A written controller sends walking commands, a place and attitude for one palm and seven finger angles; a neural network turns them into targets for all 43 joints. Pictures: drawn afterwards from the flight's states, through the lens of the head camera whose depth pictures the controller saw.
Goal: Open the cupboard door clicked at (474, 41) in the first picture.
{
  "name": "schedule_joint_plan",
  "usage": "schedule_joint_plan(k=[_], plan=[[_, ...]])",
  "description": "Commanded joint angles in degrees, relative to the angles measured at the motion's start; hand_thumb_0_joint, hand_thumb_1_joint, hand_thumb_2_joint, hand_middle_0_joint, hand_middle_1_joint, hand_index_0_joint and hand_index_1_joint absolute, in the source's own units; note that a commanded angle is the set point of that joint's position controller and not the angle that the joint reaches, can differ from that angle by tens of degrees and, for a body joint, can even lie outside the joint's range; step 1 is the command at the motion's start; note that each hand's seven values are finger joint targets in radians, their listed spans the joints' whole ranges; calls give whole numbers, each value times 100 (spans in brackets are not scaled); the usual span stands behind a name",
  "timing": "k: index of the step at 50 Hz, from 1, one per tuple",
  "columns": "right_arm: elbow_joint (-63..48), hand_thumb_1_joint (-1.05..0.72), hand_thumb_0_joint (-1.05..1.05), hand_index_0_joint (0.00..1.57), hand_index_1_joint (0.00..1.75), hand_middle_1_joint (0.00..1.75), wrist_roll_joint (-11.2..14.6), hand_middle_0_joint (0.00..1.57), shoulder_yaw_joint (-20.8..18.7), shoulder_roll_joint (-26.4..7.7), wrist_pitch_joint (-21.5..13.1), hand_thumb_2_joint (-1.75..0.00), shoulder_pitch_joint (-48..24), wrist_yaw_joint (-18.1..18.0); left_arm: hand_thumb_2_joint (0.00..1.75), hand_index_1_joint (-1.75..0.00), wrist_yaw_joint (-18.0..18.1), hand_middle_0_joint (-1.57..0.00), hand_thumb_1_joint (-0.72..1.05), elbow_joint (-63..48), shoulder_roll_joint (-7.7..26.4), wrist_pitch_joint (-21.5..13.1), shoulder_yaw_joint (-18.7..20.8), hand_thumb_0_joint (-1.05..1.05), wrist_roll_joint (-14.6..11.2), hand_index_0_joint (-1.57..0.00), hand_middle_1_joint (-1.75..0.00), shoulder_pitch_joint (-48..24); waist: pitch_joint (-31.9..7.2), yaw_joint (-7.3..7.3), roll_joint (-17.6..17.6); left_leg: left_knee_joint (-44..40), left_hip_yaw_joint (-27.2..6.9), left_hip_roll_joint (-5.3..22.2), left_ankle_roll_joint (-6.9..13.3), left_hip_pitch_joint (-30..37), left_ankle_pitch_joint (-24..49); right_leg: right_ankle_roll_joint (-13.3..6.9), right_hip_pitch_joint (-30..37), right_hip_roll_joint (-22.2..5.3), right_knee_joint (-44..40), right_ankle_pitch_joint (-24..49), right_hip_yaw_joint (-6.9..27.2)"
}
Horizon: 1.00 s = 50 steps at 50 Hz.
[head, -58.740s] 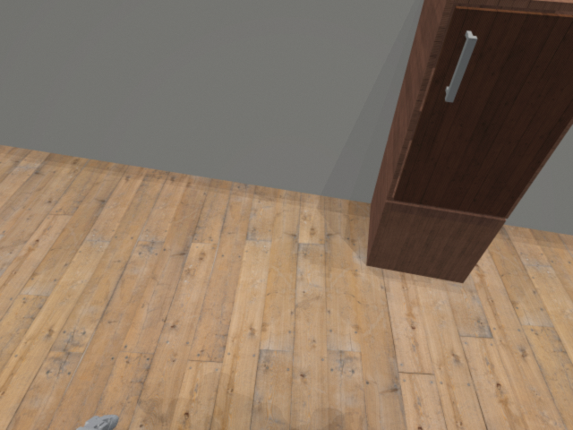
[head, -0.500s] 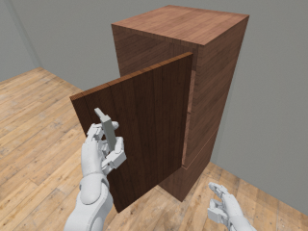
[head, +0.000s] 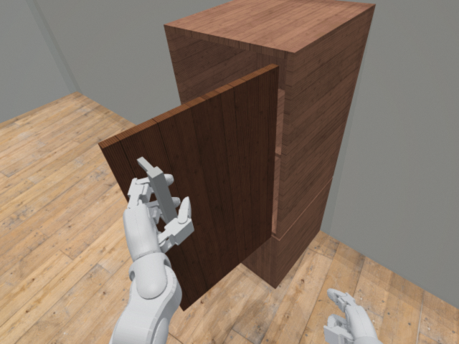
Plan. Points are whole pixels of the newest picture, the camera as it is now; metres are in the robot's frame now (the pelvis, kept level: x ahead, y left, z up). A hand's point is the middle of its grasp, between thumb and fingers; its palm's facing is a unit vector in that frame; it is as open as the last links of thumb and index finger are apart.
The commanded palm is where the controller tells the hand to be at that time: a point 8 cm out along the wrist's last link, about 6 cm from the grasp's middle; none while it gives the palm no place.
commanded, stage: open thumb and fingers to let go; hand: left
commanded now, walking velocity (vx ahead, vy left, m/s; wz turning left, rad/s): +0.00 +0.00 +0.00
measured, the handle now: (160, 198) +0.31 +0.14 +0.14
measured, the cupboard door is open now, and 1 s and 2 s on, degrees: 82 82 82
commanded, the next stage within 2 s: slide the hand sideways off the handle in 0.58 s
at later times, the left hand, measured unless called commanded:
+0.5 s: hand (174, 220) +0.27 +0.11 +0.14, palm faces +0.37 -0.93 +0.02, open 14.7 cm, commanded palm +0.22 +0.15 +0.13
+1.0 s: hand (160, 241) +0.23 +0.12 +0.14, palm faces -0.07 -1.00 +0.06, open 16.4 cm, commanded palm +0.19 +0.16 +0.13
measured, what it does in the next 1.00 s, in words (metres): shifts its weight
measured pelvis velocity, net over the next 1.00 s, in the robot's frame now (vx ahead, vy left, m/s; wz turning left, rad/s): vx -0.02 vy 0.08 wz -0.03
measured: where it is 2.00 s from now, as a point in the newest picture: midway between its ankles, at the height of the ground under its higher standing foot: outside the picture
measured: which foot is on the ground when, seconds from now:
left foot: down 0.00-1.00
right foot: down 0.00-1.00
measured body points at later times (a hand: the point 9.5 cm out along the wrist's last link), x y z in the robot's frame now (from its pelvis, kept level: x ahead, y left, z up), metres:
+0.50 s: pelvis +0.01 +0.02 +0.00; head -0.02 -0.02 +0.45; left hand +0.24 +0.16 +0.14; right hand +0.21 -0.17 -0.09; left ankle +0.00 +0.16 -0.73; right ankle +0.01 -0.01 -0.73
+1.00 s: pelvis -0.02 +0.08 +0.00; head -0.06 +0.06 +0.45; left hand +0.22 +0.17 +0.14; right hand +0.17 -0.12 -0.07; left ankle +0.00 +0.16 -0.73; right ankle +0.01 -0.01 -0.73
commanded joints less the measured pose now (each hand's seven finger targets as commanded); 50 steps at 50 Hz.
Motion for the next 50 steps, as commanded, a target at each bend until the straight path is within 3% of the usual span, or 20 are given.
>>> schedule_joint_plan(k=[1,3,7,8,10,12,16,21,24,28,31,34,35,36,38,39,41,44,48,50], plan=[[-1031,-90,0,20,30,30,27,20,-52,-245,-296,-90,-1238,-95,51,-125,-143,-33,-1,-1318,142,-507,219,0,-3,-33,-125,-1198,-602,77,-802,-11,37,-145,75,-311,375,936,623,-1302,-1229,589,1793],[-1024,-90,0,20,30,30,40,20,-59,-241,-297,-90,-1194,-105,45,-124,-217,-32,-15,-1254,185,-528,310,0,-53,-32,-124,-1008,-583,97,-929,-47,22,-125,78,-273,434,977,656,-1280,-1209,819,1727],[-1072,-90,0,20,30,30,30,20,-47,-263,-318,-90,-1172,-118,33,-121,-309,-30,-43,-1418,43,-574,119,0,-75,-30,-121,-1090,-594,32,-788,-59,41,-116,95,-157,504,1009,588,-1264,-1119,1056,1623],[-1054,-90,0,20,30,30,36,20,-60,-258,-323,-90,-1128,-105,30,-120,-312,-30,-50,-1392,69,-560,138,0,-30,-30,-120,-1033,-602,47,-782,-84,31,-107,96,-92,557,931,570,-1229,-1082,1144,1536],[-1077,-90,0,20,30,30,30,20,-57,-279,-324,-90,-1111,-105,30,-120,-306,-30,-50,-1446,106,-585,146,0,-2,-30,-120,-975,-663,44,-838,-98,31,-109,106,-98,632,921,614,-1216,-973,1357,1487],[-1111,-90,0,20,30,30,12,20,-62,-282,-339,-90,-1097,-106,30,-110,-302,-28,-50,-1460,-2,-583,12,0,42,-28,-110,-970,-654,16,-939,-36,46,-123,114,-95,685,991,605,-1236,-951,1559,1498],[-1145,-90,0,20,30,30,0,20,-76,-279,-341,-90,-1051,-99,30,-90,-259,-25,-50,-1607,-46,-592,-54,0,120,-25,-90,-900,-855,48,-877,-38,80,-126,120,8,892,928,700,-1186,-742,2030,1326],[-1146,-90,0,20,30,30,-2,20,-51,-275,-298,-90,-1059,-107,30,-65,-187,-21,-50,-1445,-3,-545,-8,0,155,-21,-65,-880,-735,58,-923,-17,107,-141,114,-40,830,903,617,-1159,-774,1796,1283],[-1160,-90,0,20,30,30,-3,20,-54,-272,-299,-90,-1095,-91,30,-50,-113,-18,-50,-1327,-160,-492,-158,0,185,-18,-50,-939,-651,42,-893,15,126,-147,114,19,813,868,469,-1128,-789,1591,1182],[-1157,-90,0,20,30,30,-12,20,-66,-252,-281,-90,-1138,-57,30,-30,21,-15,-50,-1338,-151,-435,-91,0,169,-15,-30,-916,-795,137,-855,23,152,-168,99,43,871,822,535,-1072,-719,1580,1061],[-1181,-90,0,20,30,30,-30,20,-49,-238,-276,-90,-1159,0,30,-30,99,-15,-50,-1307,-366,-340,-252,0,173,-15,-30,-995,-824,124,-827,24,200,-157,91,111,914,804,436,-1013,-636,1559,895],[-1150,-90,0,20,30,30,-23,20,-40,-240,-246,-90,-1257,58,30,-30,195,-15,-50,-1064,-475,-217,-286,0,156,-15,-30,-1124,-668,157,-811,-11,199,-132,78,113,763,716,184,-916,-664,862,715],[-1215,-90,0,20,30,30,-30,20,-23,-553,-145,-90,-903,102,30,-30,-1092,-15,-50,-1359,-63,-554,-1416,0,566,-15,-30,-1086,-118,-437,-1008,-249,228,-196,207,368,810,743,-112,-766,-532,1262,780],[-1404,-90,0,20,30,30,110,20,-71,-456,-103,-90,-855,33,30,-30,-1721,-15,-50,-1492,568,-808,-727,0,312,-15,-30,-1178,-540,-227,-841,-255,255,-127,227,328,825,697,174,-760,-391,1392,703],[-1573,-90,0,20,30,30,152,20,-13,-417,-73,-90,-864,-85,30,-30,-2360,-15,-50,-1547,910,-1011,-522,0,111,-15,-30,-1302,-824,-90,-345,-274,302,-108,229,444,834,651,377,-772,-338,1475,742],[-1649,-90,0,20,30,30,185,20,38,-344,-109,-90,-868,-105,30,-30,-2540,-15,-50,-1627,735,-1041,-611,0,-28,-15,-30,-1459,-870,-104,-347,-323,285,-86,216,477,771,626,356,-766,-363,1243,666],[-1753,-90,0,20,30,30,254,20,77,-294,-251,-90,-872,-130,30,-30,-2686,-15,-50,-1473,254,-1007,-815,0,-340,-15,-30,-1457,-533,-154,-574,-353,212,-32,198,459,489,628,50,-699,-532,601,544],[-1735,-90,0,20,30,30,296,20,102,-362,-413,-90,-952,-138,30,-30,-2510,-15,-50,-1209,172,-846,-487,0,-725,-15,-30,-1246,-99,-53,-795,-500,74,27,142,264,-31,633,-282,-608,-672,-383,386],[-1799,-90,0,20,30,30,244,20,70,-397,-421,-90,-894,9,30,-30,-2104,-15,-50,-1538,363,-728,-382,0,-330,-15,-30,-873,-238,108,-441,-624,37,37,83,122,-99,551,-237,-559,-373,-394,294],[-1851,-90,0,20,30,30,225,20,57,-384,-359,-90,-832,104,30,-30,-1967,-15,-50,-1750,249,-691,-615,0,-48,-15,-30,-809,-343,60,-245,-636,26,68,40,102,22,505,-225,-543,-177,-200,255]])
